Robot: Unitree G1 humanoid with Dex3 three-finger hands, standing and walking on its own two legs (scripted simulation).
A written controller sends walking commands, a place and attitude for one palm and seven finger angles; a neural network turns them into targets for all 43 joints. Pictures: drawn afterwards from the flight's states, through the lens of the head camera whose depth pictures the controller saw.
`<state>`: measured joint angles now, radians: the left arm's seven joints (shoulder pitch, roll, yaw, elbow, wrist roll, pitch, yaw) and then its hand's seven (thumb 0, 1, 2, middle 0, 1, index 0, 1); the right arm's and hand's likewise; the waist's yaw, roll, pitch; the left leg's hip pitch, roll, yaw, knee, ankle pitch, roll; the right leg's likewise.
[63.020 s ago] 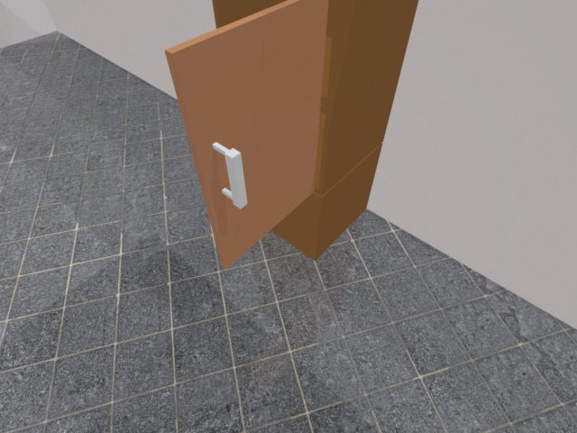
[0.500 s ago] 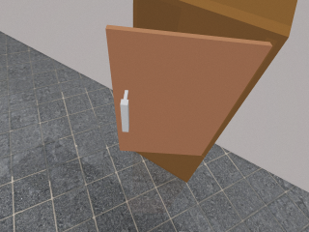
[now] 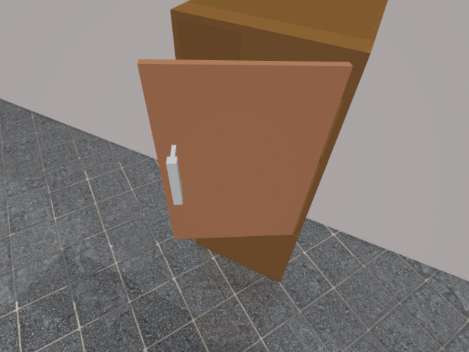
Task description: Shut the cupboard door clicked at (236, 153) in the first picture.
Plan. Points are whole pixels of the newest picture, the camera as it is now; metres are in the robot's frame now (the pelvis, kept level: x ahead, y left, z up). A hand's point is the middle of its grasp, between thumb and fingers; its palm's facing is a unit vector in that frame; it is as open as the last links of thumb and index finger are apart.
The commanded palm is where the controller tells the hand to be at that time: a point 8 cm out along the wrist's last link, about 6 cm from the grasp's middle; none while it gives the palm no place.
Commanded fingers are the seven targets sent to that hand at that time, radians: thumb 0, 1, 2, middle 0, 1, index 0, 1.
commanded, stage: come to a stop and stand still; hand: left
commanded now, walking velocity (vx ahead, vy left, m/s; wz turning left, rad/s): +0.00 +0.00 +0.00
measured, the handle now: (176, 175) +0.50 +0.16 -0.02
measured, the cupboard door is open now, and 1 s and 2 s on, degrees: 29 29 29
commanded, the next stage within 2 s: look again from close up in 0.24 s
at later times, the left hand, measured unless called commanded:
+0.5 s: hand out of the picture -0.03 +0.17 -0.18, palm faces +0.03 -0.98 -0.17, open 7.4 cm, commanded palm none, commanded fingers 0.00 0.90 0.90 -0.20 -0.30 -0.20 -0.30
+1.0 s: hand out of the picture +0.12 +0.23 -0.14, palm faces +0.18 -0.96 -0.23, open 7.4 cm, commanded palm +0.12 +0.26 -0.07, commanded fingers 0.00 0.90 0.90 -0.27 -0.38 -0.27 -0.38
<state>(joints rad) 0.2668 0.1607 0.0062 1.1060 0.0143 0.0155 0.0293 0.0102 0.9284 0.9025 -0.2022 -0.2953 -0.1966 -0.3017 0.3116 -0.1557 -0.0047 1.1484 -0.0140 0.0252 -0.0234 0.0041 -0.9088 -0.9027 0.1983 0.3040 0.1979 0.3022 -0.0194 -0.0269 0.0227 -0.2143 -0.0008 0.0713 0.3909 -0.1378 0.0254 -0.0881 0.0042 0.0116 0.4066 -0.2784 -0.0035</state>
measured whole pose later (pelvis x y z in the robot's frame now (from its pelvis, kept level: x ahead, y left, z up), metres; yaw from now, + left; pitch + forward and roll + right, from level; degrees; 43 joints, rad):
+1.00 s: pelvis +0.01 +0.02 -0.02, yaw +0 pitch -1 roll +0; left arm 0.41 0.22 0.07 0.48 -0.06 0.03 0.07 0.02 0.91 0.90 -0.21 -0.30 -0.20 -0.30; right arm 0.25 -0.20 0.02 0.91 0.03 -0.15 -0.06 0.01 -0.90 -0.90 0.20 0.30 0.20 0.30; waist 0.00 -0.04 0.06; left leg -0.33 -0.02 0.08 0.60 -0.26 0.06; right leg -0.25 -0.03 -0.01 0.73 -0.36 0.01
